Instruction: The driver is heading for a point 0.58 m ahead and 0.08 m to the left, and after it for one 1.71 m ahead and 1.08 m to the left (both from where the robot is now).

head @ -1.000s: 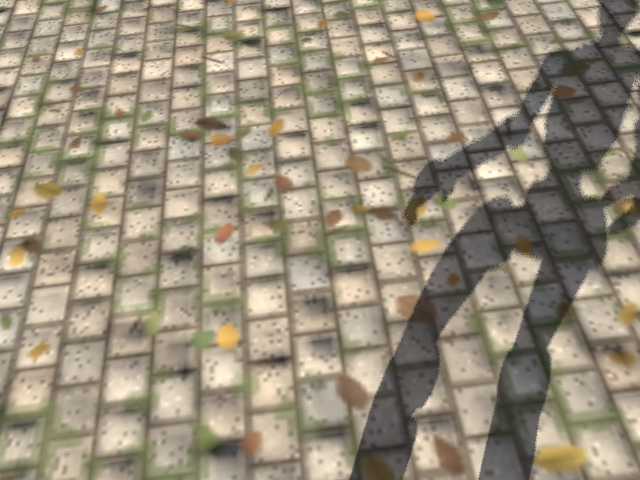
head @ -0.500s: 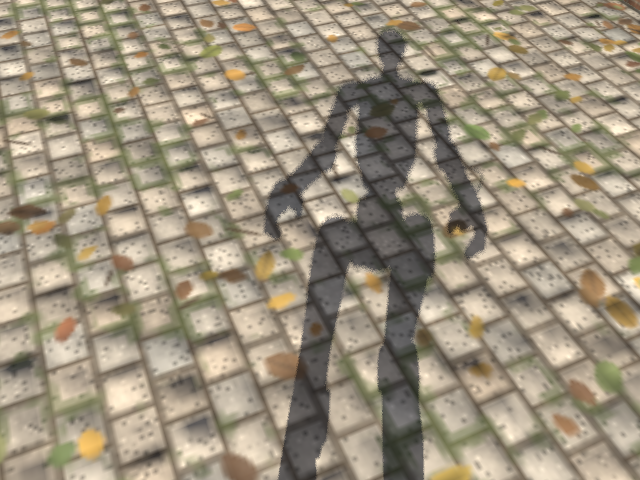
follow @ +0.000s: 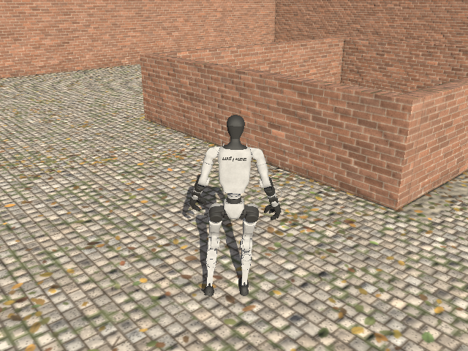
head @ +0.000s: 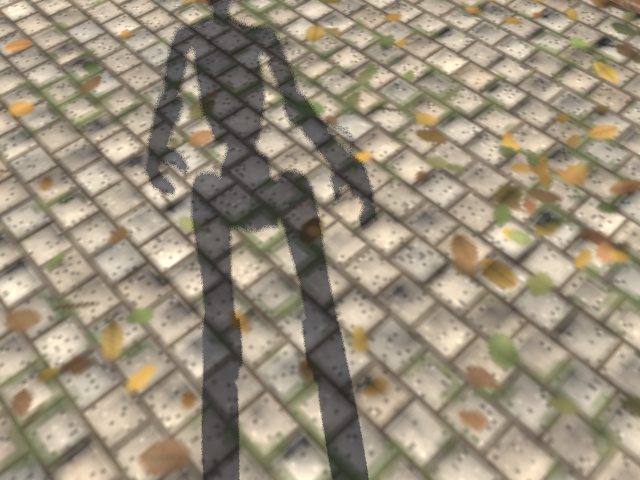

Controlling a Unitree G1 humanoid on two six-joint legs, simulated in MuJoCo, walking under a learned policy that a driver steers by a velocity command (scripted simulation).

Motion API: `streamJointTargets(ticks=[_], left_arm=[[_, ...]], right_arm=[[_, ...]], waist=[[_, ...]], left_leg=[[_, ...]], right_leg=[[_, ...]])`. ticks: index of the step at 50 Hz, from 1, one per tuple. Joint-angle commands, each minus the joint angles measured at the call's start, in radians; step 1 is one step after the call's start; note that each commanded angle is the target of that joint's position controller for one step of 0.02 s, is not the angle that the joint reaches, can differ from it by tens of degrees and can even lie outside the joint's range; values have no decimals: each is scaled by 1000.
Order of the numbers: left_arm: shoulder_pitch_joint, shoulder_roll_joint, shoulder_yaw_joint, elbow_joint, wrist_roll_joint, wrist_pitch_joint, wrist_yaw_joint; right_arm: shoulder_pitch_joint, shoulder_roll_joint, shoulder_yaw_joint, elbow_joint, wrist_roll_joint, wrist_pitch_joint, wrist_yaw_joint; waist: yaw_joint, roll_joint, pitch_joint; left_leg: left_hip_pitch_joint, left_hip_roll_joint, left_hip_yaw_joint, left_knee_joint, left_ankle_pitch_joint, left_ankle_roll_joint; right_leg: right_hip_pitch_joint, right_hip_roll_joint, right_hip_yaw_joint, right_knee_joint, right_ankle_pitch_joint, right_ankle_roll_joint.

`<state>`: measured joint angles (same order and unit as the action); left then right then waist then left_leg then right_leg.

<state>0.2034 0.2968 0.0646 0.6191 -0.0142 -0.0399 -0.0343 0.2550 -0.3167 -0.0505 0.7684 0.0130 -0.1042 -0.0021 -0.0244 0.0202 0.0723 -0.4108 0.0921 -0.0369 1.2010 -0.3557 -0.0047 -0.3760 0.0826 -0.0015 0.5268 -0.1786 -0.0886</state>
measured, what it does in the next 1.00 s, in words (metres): walks ahead: left foot, then right foot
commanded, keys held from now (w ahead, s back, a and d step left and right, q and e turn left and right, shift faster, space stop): w+e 0.10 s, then w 0.48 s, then w+q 0.42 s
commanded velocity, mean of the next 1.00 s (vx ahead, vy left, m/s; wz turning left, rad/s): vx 0.49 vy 0.00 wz -0.07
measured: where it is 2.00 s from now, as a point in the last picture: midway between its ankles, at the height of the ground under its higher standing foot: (345, 315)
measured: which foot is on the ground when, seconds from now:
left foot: up 0.00-0.34, down 0.36-0.88, up 0.90-1.00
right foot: down 0.00-0.38, up 0.40-0.86, down 0.88-1.00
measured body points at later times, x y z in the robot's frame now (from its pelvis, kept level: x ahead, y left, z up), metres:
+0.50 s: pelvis +0.30 +0.04 +0.00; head +0.33 +0.04 +0.45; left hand +0.42 +0.30 -0.12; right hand +0.41 -0.24 -0.09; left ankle +0.37 +0.12 -0.73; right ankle +0.17 -0.07 -0.63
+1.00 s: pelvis +0.57 -0.04 +0.00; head +0.60 -0.06 +0.45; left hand +0.75 +0.21 -0.08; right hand +0.61 -0.33 -0.12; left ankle +0.47 +0.10 -0.64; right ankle +0.62 -0.16 -0.73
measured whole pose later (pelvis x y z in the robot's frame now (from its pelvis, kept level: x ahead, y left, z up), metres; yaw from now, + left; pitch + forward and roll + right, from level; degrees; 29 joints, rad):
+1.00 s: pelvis +0.57 -0.04 +0.00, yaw +1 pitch +2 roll -1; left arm 0.13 0.25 0.05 0.71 0.01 -0.10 -0.02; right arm 0.37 -0.31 -0.06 0.78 0.03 -0.04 -0.01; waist -0.03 0.04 0.02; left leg -0.40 0.02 -0.06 1.14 -0.40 0.01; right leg -0.34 0.01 -0.04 0.48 -0.17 -0.02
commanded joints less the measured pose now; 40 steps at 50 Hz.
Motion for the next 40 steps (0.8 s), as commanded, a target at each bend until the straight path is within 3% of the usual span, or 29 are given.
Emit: streamJointTargets(ticks=[1, 4, 9, 11, 13, 16, 17, 18, 19, 20, 21, 22, 23, 24, 25, 28, 31, 33, 37, 40], left_arm=[[3, 129, 38, -66, 15, -26, 13], [28, 142, 39, -36, 6, -33, 30], [109, 146, 37, 24, -3, -31, 44], [152, 153, 37, 54, -7, -32, 44], [180, 150, 37, 75, -9, -27, 45], [186, 157, 41, 96, -3, -11, 48], [170, 156, 40, 94, -3, -6, 47], [163, 134, 30, 91, 3, -3, 45], [193, 89, 10, 71, 23, -4, 46], [342, 11, -12, 80, -5, -19, 43], [280, 103, 1, 90, -18, -27, 42], [143, 152, 15, 60, -26, -31, 41], [70, 141, 10, 39, -14, -35, 43], [39, 126, 11, 29, 2, -39, 41], [54, 110, 12, 33, 5, -39, 38], [83, 61, 1, 49, 6, -27, 37], [-25, 35, -12, 13, 20, -32, 37], [-95, 21, -18, 0, 18, -43, 30], [-219, 27, -17, -21, 6, -63, 9], [-241, 62, -4, -31, 0, -77, -1]], right_arm=[[13, -122, -33, -82, -18, -11, 0], [-39, -90, -25, -99, -33, 11, 0], [-235, -36, 1, -140, -23, -3, 18], [-283, -48, -1, -155, -10, -11, 30], [-304, -69, -7, -168, -8, -16, 39], [-260, -93, -19, -169, -9, -19, 43], [-193, -107, -29, -155, -12, -21, 39], [-71, -141, -47, -128, -17, -24, 33], [91, -198, -60, -116, -31, -24, 28], [178, -247, -78, -68, -25, -13, 37], [191, -149, -54, -67, 3, -10, 41], [121, -108, -40, -75, 1, -5, 34], [59, -100, -33, -85, -12, 2, 30], [25, -85, -27, -84, -20, 4, 29], [11, -70, -20, -86, -29, 0, 27], [22, -70, -20, -67, -12, -8, 26], [53, -108, -30, -45, -3, -1, 17], [78, -119, -34, -33, 3, 10, 10], [155, -136, -40, -2, 13, 30, 0], [171, -144, -46, 5, 18, 45, -10]], waist=[[-3, -88, -123], [-1, -69, -77], [84, -88, -43], [105, -90, -28], [109, -95, -20], [79, -128, -24], [38, -131, -58], [-23, -111, -154], [-71, -5, -326], [-24, 307, -454], [-64, 199, -392], [-79, 99, -235], [-54, 23, -152], [-29, 12, -92], [0, 41, -87], [24, 70, -87], [2, 41, -54], [-18, 42, -41], [-58, 47, -28], [-37, 69, -31]], left_leg=[[-221, 51, -44, -52, 97, -10], [-224, 29, -18, -184, 186, -57], [-131, -34, 9, -561, 502, -64], [-122, -43, -1, -620, 525, -49], [-154, -44, -15, -669, 476, -20], [-122, -59, 1, -698, 325, 30], [-25, -85, 32, -727, 298, 54], [167, -75, 35, -725, 336, 92], [482, 93, -152, -670, 368, 171], [798, 294, -632, -799, 102, 333], [779, 293, -745, -901, -142, 306], [646, 260, -592, -919, -132, 260], [510, 219, -475, -933, -22, 239], [407, 182, -398, -956, 86, 239], [350, 149, -339, -978, 164, 228], [296, 122, -232, -1024, 318, 244], [280, 109, -173, -1056, 405, 250], [267, 77, -130, -1054, 412, 228], [271, 81, -136, -1016, 389, 208], [335, 117, -202, -953, 360, 183]], right_leg=[[232, -248, 376, -309, 91, -202], [129, -218, 298, -331, 167, -206], [101, -172, 217, -321, 106, -138], [146, -202, 245, -302, 78, -137], [240, -242, 285, -252, 97, -130], [346, -286, 326, -182, 253, -106], [356, -263, 308, -107, 411, -89], [324, -205, 262, 54, 516, -61], [149, -131, 215, 344, 316, -21], [-212, 34, 141, 694, -322, 62], [-346, -9, 215, 795, -380, 62], [-396, -57, 186, 806, -294, 58], [-375, -105, 137, 766, -219, 58], [-355, -138, 122, 699, -167, 61], [-299, -166, 119, 652, -129, 62], [-263, -183, 84, 549, -108, 83], [-294, -191, 63, 363, 13, 111], [-255, -169, 54, 214, 133, 121], [-162, -117, 42, 38, 257, 130], [-113, -106, 68, -43, 199, 106]])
